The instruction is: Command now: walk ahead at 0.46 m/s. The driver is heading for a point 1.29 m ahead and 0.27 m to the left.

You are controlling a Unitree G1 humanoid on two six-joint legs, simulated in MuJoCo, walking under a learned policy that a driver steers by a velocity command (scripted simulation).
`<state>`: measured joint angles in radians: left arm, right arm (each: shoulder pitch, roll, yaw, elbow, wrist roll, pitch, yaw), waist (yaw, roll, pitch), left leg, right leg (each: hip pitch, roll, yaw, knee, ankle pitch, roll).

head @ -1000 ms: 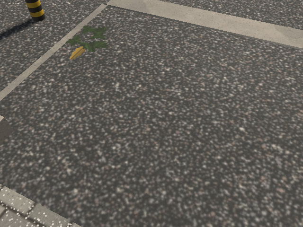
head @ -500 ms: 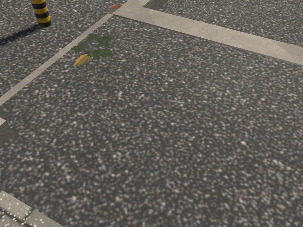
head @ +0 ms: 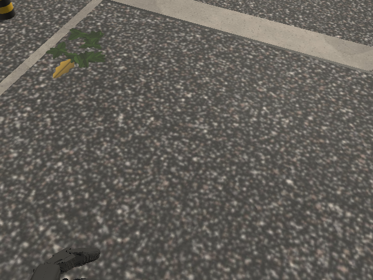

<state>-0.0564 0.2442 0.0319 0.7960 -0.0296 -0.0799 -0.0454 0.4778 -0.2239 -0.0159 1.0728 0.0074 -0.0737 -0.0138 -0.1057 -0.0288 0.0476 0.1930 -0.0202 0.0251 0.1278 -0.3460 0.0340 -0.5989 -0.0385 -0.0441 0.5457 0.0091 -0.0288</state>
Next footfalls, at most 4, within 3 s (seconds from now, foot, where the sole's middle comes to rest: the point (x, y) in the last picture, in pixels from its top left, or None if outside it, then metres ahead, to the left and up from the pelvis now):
0.08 right None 0.24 -0.12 -0.77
0.60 left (134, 260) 0.54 0.13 -0.77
1.14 right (192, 180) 0.84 -0.11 -0.77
1.70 left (125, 134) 1.10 0.16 -0.77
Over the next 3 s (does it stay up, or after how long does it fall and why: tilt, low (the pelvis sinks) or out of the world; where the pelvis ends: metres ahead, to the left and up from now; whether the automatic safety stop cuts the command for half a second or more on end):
stays up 1.34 0.18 0.00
